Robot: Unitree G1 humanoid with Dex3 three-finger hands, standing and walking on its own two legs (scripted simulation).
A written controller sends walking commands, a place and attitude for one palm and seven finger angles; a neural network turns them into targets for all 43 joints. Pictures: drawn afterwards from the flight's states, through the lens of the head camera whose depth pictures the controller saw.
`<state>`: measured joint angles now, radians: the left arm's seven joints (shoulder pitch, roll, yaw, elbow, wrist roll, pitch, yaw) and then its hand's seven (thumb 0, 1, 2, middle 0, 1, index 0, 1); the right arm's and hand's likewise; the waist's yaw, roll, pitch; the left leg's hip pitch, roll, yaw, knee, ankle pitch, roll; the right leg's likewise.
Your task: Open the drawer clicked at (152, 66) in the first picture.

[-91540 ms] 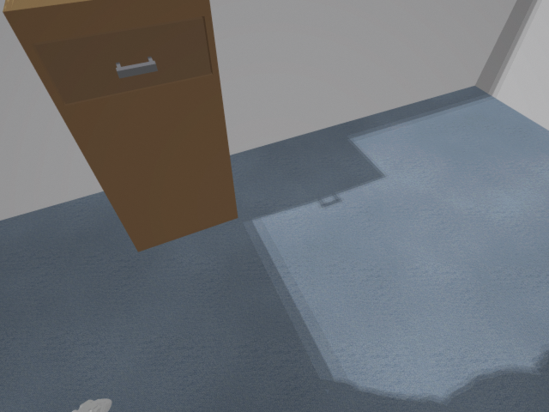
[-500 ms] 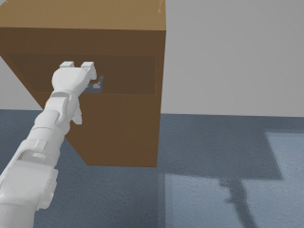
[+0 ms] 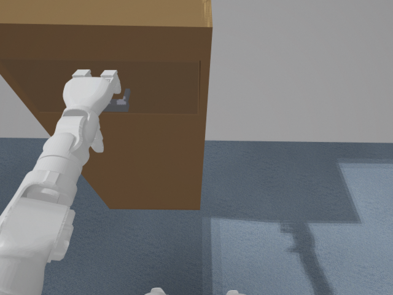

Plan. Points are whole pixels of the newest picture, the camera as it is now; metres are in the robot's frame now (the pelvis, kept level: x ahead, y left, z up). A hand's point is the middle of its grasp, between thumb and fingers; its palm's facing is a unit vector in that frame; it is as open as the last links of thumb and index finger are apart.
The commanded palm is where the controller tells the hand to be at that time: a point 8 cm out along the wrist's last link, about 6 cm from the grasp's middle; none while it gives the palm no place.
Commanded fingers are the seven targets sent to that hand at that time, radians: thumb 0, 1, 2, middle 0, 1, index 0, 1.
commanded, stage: lift the fingers back up to retry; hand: left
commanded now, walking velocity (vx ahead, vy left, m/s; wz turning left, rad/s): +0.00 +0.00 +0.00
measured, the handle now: (107, 98) +0.53 +0.20 +0.07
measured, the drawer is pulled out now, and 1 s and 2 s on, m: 0.00 0.00 0.00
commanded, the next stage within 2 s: re-aim the fingers above the handle in 0.82 s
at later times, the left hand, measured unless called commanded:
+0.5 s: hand (98, 103) +0.49 +0.20 +0.10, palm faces +0.01 -0.05 -1.00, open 13.7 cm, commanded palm +0.46 +0.21 +0.17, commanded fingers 0.00 -0.50 0.30 -0.30 -1.20 -0.30 -1.20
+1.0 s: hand (91, 102) +0.47 +0.20 +0.13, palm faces -0.02 -0.04 -1.00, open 13.8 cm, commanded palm +0.45 +0.21 +0.19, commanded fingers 0.00 -0.50 0.30 -0.30 -1.20 -0.30 -1.20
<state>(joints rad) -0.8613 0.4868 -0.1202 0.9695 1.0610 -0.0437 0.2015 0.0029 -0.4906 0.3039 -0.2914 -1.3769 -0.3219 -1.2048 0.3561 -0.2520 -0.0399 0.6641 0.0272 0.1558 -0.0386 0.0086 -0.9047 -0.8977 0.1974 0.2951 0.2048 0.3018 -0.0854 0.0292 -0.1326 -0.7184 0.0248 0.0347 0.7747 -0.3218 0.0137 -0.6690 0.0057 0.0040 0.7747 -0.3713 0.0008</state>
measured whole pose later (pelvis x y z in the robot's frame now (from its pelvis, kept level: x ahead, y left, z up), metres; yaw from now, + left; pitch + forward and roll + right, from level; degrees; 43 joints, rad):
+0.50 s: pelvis +0.02 +0.00 +0.01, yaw +0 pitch +13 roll +0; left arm -0.76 0.49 -0.07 0.82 1.03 -0.09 0.15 0.00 -0.49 0.30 -0.33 -1.24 -0.33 -1.21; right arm 0.34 -0.25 -0.06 0.67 0.02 0.15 -0.04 0.01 -0.90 -0.90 0.20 0.30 0.20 0.30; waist -0.08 0.04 -0.12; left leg -0.61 0.02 0.05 0.71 -0.32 0.02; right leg -0.56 0.00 0.01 0.70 -0.36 0.01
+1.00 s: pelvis +0.03 -0.01 +0.02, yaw +1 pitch +10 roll +0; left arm -0.70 0.49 -0.11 0.68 0.97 -0.12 0.03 0.00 -0.49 0.30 -0.32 -1.20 -0.32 -1.21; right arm 0.22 -0.26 -0.05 0.64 0.03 0.17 -0.04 0.01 -0.91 -0.90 0.20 0.29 0.20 0.30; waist -0.02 0.04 -0.10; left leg -0.49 0.01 0.02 0.62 -0.31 0.00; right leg -0.44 0.00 -0.01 0.63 -0.37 -0.01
